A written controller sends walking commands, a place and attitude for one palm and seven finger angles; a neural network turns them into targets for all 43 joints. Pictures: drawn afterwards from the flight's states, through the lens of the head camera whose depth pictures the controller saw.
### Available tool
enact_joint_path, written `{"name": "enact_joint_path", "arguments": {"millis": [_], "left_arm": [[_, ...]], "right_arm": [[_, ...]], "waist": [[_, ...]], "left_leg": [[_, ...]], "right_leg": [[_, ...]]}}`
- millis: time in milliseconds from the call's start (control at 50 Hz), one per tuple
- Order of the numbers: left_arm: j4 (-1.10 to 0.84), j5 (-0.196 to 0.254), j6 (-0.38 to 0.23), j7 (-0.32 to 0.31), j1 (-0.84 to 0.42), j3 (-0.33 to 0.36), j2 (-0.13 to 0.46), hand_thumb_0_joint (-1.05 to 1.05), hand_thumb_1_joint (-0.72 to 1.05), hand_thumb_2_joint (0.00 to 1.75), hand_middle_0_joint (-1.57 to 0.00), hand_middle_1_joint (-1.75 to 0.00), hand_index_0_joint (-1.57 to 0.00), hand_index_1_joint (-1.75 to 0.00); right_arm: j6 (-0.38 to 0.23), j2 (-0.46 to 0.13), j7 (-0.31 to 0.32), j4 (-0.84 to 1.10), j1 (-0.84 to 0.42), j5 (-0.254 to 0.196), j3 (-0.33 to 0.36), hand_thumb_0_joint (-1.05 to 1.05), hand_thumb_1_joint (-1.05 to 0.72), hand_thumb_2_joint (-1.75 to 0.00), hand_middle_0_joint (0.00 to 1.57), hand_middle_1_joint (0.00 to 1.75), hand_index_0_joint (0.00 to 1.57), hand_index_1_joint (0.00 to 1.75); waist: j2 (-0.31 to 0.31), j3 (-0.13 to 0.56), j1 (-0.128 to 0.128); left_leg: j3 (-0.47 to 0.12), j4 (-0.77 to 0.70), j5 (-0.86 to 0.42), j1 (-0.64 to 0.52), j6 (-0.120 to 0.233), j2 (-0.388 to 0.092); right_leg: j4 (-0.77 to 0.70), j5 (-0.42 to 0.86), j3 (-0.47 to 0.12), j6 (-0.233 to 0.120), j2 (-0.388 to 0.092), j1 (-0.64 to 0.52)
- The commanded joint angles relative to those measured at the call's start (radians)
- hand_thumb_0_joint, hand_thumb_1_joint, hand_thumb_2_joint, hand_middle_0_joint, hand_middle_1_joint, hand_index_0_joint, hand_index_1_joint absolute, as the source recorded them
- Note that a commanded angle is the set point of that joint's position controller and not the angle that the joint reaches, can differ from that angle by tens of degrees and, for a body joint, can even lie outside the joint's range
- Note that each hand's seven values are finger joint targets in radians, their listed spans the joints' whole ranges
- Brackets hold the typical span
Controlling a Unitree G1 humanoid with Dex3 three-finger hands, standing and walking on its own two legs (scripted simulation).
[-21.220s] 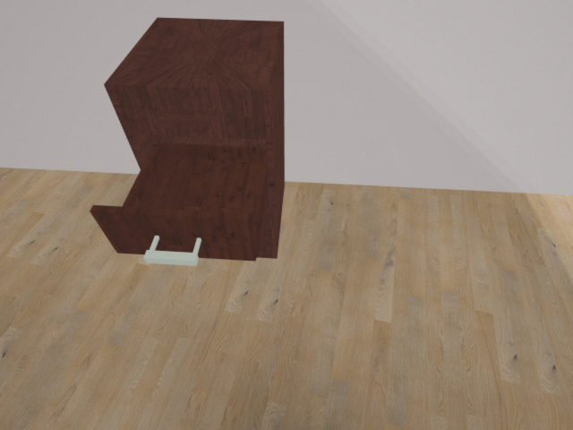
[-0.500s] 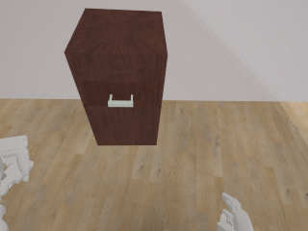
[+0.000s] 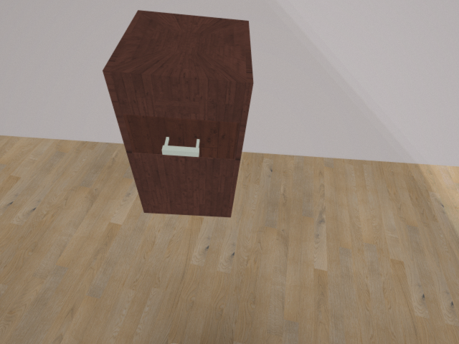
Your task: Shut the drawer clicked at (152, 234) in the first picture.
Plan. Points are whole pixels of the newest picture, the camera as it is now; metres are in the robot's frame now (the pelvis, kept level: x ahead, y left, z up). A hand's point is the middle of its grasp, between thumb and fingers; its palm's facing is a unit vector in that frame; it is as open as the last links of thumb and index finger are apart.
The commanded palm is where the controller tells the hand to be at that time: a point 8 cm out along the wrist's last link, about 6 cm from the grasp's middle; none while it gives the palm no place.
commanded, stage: let the arm hang, fingers relaxed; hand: left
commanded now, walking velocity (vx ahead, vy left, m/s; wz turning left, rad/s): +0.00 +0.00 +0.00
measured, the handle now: (181, 146) +0.76 +0.19 -0.23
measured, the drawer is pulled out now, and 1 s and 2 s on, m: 0.00 0.00 0.00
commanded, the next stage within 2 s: look to check the result in 0.74 s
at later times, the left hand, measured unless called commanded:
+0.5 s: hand out of the picture -0.02 +0.16 -0.17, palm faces +0.03 -0.99 -0.16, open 7.2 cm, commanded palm none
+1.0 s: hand out of the picture -0.02 +0.14 -0.17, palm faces +0.05 -0.99 -0.16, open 7.4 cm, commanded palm none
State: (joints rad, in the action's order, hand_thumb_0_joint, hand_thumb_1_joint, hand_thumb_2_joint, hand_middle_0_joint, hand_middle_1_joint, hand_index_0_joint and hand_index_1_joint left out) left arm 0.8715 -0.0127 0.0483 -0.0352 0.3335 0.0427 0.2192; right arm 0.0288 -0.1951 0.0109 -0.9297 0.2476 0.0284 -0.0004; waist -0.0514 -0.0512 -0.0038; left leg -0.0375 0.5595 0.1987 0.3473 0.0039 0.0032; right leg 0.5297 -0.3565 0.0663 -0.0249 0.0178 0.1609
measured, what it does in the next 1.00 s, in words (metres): stands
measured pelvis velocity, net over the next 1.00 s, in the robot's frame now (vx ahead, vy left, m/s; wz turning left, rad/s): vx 0.01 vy -0.01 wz -0.01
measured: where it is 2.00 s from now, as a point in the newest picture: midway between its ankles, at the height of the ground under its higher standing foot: outside the picture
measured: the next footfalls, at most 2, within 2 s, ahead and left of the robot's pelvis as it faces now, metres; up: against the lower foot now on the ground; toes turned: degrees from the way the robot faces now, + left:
none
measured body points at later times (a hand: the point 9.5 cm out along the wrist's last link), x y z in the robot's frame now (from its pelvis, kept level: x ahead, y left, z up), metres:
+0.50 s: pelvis +0.00 +0.00 +0.01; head +0.00 +0.00 +0.46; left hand -0.02 +0.21 -0.15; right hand -0.03 -0.20 -0.16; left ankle +0.06 +0.12 -0.73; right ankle -0.04 -0.10 -0.73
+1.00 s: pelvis +0.01 -0.01 +0.01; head +0.03 -0.02 +0.46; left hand -0.02 +0.19 -0.15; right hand -0.01 -0.22 -0.16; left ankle +0.06 +0.12 -0.73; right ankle -0.04 -0.10 -0.73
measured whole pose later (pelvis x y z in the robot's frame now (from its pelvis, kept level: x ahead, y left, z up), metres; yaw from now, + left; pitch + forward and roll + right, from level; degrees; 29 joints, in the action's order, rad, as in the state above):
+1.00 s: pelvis +0.01 -0.01 +0.01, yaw -1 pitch -1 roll +0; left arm 1.14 0.00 -0.01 -0.04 0.34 0.02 0.09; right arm 0.01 -0.10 0.05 -1.14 0.30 0.02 0.02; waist 0.01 -0.06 -0.01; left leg -0.03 0.46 0.17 0.27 -0.01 -0.01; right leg 0.44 -0.33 0.05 -0.04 0.03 0.09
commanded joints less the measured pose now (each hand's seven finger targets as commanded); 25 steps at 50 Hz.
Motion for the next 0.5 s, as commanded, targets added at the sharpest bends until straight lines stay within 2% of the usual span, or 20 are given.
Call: {"name": "enact_joint_path", "arguments": {"millis": [0,40,80,220,240,320,360,480], "left_arm": [[0.028,0.001,-0.05,0.016,0.031,0.003,0.101,0.0,0.9,0.9,-0.64,-0.78,-0.64,-0.78],[0.074,0.004,-0.053,0.017,0.029,-0.005,0.092,0.0,0.9,0.9,-0.56,-0.69,-0.56,-0.69],[0.111,0.004,-0.056,0.015,0.031,-0.011,0.081,0.0,0.9,0.9,-0.48,-0.6,-0.48,-0.6],[0.206,0.007,-0.055,0.005,0.066,-0.023,0.042,0.0,0.9,0.9,-0.2,-0.3,-0.2,-0.3],[0.215,0.007,-0.055,0.003,0.069,-0.024,0.036,0.0,0.9,0.9,-0.2,-0.3,-0.2,-0.3],[0.233,0.006,-0.052,0.001,0.079,-0.023,0.023,0.0,0.9,0.9,-0.2,-0.3,-0.2,-0.3],[0.239,0.005,-0.053,-0.002,0.087,-0.023,0.015,0.0,0.9,0.9,-0.2,-0.3,-0.2,-0.3],[0.243,0.006,-0.056,-0.005,0.086,-0.018,-0.012,0.0,0.9,0.9,-0.2,-0.3,-0.2,-0.3]], "right_arm": [[-0.021,-0.099,0.016,0.022,-0.003,-0.007,0.034,0.0,-0.9,-0.9,0.2,0.3,0.2,0.3],[-0.02,-0.096,0.019,-0.01,0.02,-0.01,0.035,0.0,-0.9,-0.9,0.2,0.3,0.2,0.3],[-0.022,-0.1,0.021,-0.036,0.049,-0.013,0.038,0.0,-0.9,-0.9,0.2,0.3,0.2,0.3],[-0.022,-0.063,0.026,-0.12,0.096,-0.016,0.034,0.0,-0.9,-0.9,0.2,0.3,0.2,0.3],[-0.021,-0.058,0.027,-0.129,0.102,-0.016,0.033,0.0,-0.9,-0.9,0.2,0.3,0.2,0.3],[-0.021,-0.036,0.027,-0.158,0.12,-0.012,0.033,0.0,-0.9,-0.9,0.2,0.3,0.2,0.3],[-0.021,-0.027,0.028,-0.162,0.119,-0.012,0.032,0.0,-0.9,-0.9,0.2,0.3,0.2,0.3],[-0.029,0.002,0.032,-0.178,0.133,-0.011,0.032,0.0,-0.9,-0.9,0.2,0.3,0.2,0.3]], "waist": [[0.218,0.062,0.002],[0.179,0.057,-0.003],[0.095,0.051,-0.007],[0.027,-0.049,-0.005],[0.018,-0.058,-0.006],[0.054,-0.075,-0.006],[0.042,-0.077,0.0],[0.07,-0.063,0.003]], "left_leg": [[-0.096,-0.128,-0.009,-0.105,0.046,-0.07],[-0.095,-0.129,-0.011,-0.122,0.043,-0.073],[-0.094,-0.13,-0.048,-0.145,0.045,-0.084],[-0.078,-0.161,-0.039,-0.141,0.044,-0.081],[-0.079,-0.165,-0.025,-0.139,0.043,-0.079],[-0.082,-0.191,0.034,-0.121,0.042,-0.076],[-0.076,-0.187,0.021,-0.115,0.043,-0.075],[-0.066,-0.182,-0.038,-0.112,0.043,-0.076]], "right_leg": [[-0.188,0.06,-0.127,-0.041,-0.106,0.041],[-0.203,0.059,-0.124,-0.044,-0.107,0.05],[-0.21,0.079,-0.11,-0.041,-0.104,0.056],[-0.234,0.033,-0.1,-0.039,-0.103,0.104],[-0.237,0.014,-0.101,-0.04,-0.103,0.111],[-0.225,-0.027,-0.101,-0.039,-0.095,0.123],[-0.223,-0.018,-0.099,-0.038,-0.095,0.116],[-0.208,0.042,-0.096,-0.037,-0.096,0.09]]}}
